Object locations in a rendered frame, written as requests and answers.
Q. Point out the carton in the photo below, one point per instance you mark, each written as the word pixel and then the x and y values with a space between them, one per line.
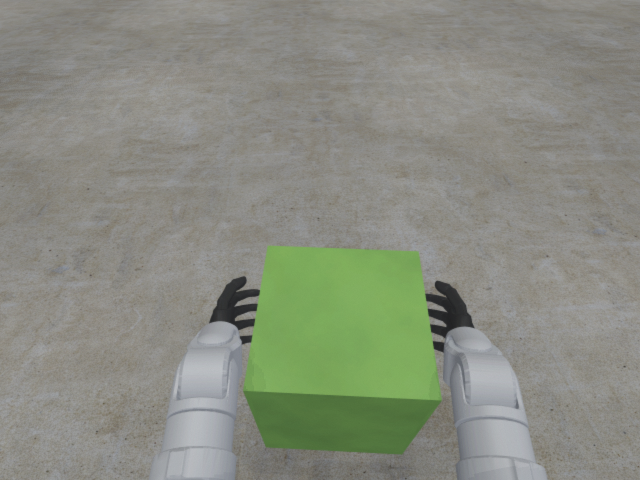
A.
pixel 342 356

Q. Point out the robot right forearm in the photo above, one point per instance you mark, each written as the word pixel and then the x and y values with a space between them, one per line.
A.
pixel 489 415

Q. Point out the robot left hand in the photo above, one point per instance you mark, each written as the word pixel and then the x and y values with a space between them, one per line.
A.
pixel 225 310

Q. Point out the robot left forearm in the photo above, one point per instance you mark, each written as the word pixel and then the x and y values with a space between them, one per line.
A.
pixel 198 438

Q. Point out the robot right hand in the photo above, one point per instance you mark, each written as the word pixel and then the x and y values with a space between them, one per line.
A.
pixel 456 315

